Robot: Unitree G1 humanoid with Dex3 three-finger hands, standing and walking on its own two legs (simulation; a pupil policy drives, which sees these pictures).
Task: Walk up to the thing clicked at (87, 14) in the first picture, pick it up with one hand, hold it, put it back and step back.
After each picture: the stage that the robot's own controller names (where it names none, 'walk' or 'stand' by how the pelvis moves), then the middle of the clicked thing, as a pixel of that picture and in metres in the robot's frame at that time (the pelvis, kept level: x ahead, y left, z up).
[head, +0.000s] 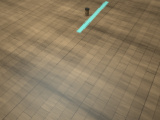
stand; (87, 11) +2.19 -0.12 -0.72
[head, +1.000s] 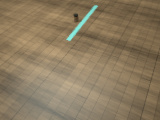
walk; (76, 18) +2.05 +0.17 -0.72
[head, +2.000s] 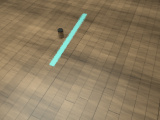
walk; (60, 33) +1.51 +0.31 -0.71
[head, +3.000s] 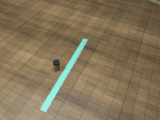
walk; (56, 65) +1.05 +0.21 -0.70
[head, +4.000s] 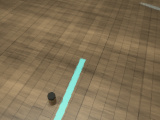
walk; (52, 99) +0.69 +0.22 -0.71
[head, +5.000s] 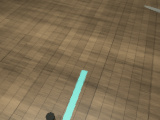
stand; (51, 119) +0.50 +0.23 -0.70
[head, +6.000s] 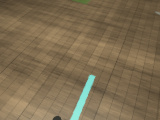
stand; out of the picture +0.50 +0.19 -0.72
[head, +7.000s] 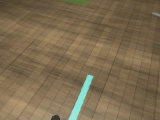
stand; out of the picture +0.52 +0.21 -0.73
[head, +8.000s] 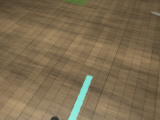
stand; out of the picture +0.51 +0.22 -0.73
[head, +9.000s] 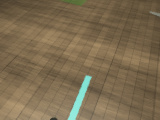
stand; out of the picture +0.50 +0.22 -0.73
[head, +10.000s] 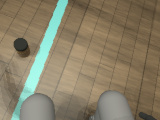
go down; (22, 48) +0.57 +0.25 -0.40
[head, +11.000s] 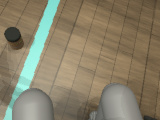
approach; (14, 39) +0.57 +0.27 -0.33
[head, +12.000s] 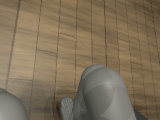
close in; out of the picture +0.56 +0.33 -0.23
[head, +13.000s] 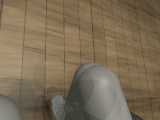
close; out of the picture +0.55 +0.32 -0.22
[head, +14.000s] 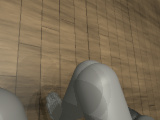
lift; out of the picture +0.57 +0.26 -0.26
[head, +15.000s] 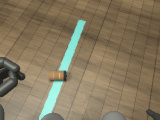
close; (58, 75) +0.57 +0.14 -0.53
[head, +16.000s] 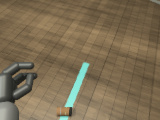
close; (64, 111) +0.53 +0.11 -0.70
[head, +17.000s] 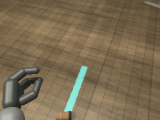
hold; (63, 115) +0.53 +0.12 -0.71
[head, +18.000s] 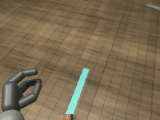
stand; (65, 118) +0.52 +0.12 -0.71
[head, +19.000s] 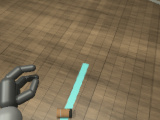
stand; (64, 113) +0.53 +0.12 -0.70
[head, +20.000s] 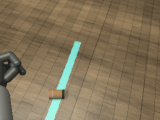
crouch; (56, 94) +0.55 +0.13 -0.64
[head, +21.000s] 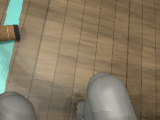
lower; (5, 33) +0.59 +0.19 -0.31
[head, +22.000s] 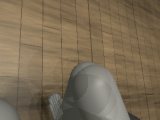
lower; out of the picture +0.57 +0.25 -0.26
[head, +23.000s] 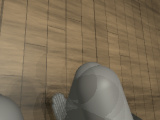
lower; out of the picture +0.57 +0.25 -0.26
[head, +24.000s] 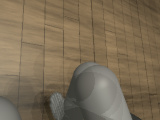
lower; out of the picture +0.57 +0.26 -0.26
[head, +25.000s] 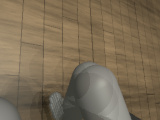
lower; out of the picture +0.57 +0.25 -0.26
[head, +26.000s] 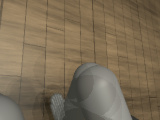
open; out of the picture +0.57 +0.25 -0.27
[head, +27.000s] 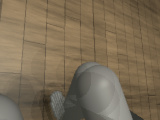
rise; out of the picture +0.56 +0.25 -0.27
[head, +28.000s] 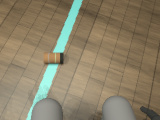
walk; (53, 58) +0.58 +0.15 -0.45
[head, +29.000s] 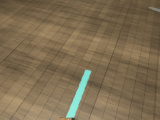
stand; out of the picture +0.50 +0.11 -0.69
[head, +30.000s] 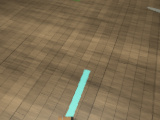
stand; out of the picture +0.52 +0.12 -0.69
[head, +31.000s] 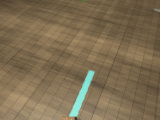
stand; out of the picture +0.51 +0.10 -0.73
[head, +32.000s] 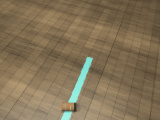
walk; (69, 106) +0.55 +0.08 -0.72
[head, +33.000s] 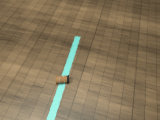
walk; (62, 79) +0.75 +0.16 -0.72
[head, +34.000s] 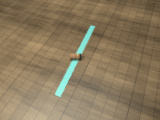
stand; (75, 56) +1.10 +0.10 -0.72
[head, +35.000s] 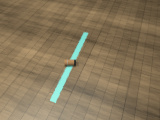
stand; (70, 62) +1.11 +0.11 -0.73
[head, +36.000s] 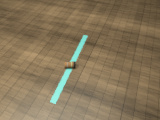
stand; (70, 64) +1.12 +0.12 -0.75
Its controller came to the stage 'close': yes
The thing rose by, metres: 0.01
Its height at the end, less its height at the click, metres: -0.02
